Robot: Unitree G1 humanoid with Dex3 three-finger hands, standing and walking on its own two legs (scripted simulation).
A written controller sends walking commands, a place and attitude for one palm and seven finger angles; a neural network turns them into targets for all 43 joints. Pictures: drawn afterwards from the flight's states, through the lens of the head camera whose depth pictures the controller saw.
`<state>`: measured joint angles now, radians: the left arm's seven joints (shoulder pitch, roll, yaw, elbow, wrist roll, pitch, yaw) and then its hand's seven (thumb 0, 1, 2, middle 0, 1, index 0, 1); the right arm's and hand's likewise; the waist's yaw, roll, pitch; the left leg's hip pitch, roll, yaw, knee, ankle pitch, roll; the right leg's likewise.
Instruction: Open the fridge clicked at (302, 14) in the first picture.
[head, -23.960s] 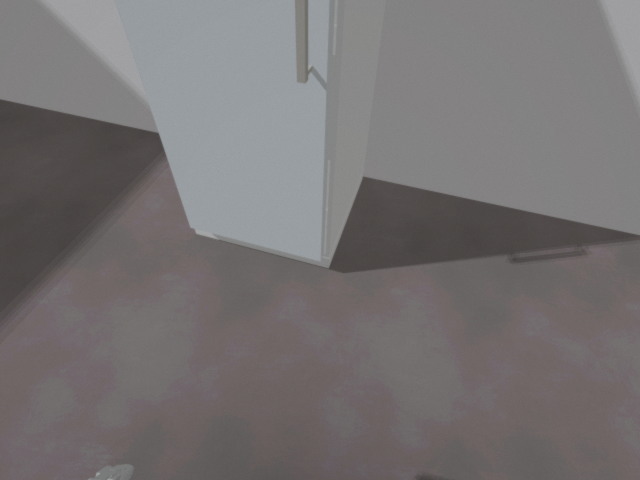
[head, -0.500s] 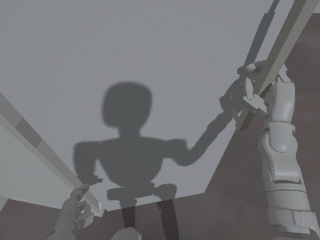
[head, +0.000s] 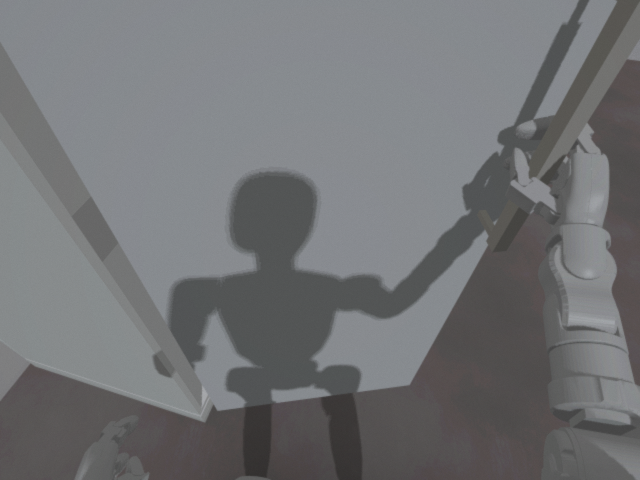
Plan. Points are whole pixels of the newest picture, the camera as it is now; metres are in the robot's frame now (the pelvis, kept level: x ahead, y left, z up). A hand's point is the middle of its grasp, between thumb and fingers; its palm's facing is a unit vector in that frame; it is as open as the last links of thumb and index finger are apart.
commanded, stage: stop walking and hold the door back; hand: right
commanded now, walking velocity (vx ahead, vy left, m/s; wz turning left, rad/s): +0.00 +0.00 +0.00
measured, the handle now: (539, 142) +0.46 -0.18 +0.22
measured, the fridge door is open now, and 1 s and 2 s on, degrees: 66 68 68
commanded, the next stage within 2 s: loosen the grip on the handle in 0.30 s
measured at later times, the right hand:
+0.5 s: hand (533, 194) +0.40 -0.18 +0.19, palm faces +0.11 +0.98 -0.14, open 6.2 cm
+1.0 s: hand (530, 202) +0.40 -0.18 +0.18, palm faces +0.17 +0.97 -0.15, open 14.3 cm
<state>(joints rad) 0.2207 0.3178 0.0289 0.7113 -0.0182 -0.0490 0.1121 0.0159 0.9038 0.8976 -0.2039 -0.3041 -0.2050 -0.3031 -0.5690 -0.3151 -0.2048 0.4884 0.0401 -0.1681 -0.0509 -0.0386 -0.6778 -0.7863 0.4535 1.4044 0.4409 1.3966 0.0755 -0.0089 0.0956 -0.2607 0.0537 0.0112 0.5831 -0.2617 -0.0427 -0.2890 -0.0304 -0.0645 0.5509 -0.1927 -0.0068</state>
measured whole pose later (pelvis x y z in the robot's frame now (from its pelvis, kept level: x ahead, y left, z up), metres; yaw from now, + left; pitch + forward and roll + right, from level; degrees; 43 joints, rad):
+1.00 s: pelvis +0.02 +0.02 +0.00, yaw +2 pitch +2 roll +0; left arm 0.28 0.25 0.00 0.71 -0.02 -0.16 0.07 0.02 0.90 0.90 -0.20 -0.30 -0.20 -0.30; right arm -0.40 -0.34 -0.26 0.42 0.10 -0.30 0.03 -0.01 0.53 -0.22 0.36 1.25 0.29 1.21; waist 0.02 -0.01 -0.01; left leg -0.33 0.00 0.02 0.60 -0.30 0.01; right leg -0.37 -0.06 -0.07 0.58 -0.23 0.02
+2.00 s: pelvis +0.03 +0.00 -0.01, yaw +1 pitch +3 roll +1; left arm 0.26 0.24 -0.02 0.66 -0.03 -0.14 0.09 0.02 0.90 0.90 -0.20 -0.30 -0.21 -0.30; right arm -0.12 -0.39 -0.40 0.19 0.20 -0.26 0.20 -0.01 0.56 -0.20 0.25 1.15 0.25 1.15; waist -0.02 -0.02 -0.06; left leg -0.34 0.02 0.02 0.63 -0.34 -0.02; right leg -0.42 -0.05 -0.06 0.67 -0.30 -0.01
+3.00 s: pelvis +0.04 +0.01 +0.00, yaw -1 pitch -3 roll +1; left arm 0.22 0.26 -0.07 0.63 -0.07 -0.31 0.13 0.02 0.90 0.90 -0.20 -0.30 -0.21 -0.30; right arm 0.19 -0.40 -0.43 -0.19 0.37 0.19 0.36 -0.01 0.52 -0.22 0.25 1.13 0.25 1.13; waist -0.07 -0.05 -0.06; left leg -0.18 0.03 0.07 0.57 -0.33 -0.01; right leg -0.28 -0.04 -0.02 0.61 -0.28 0.00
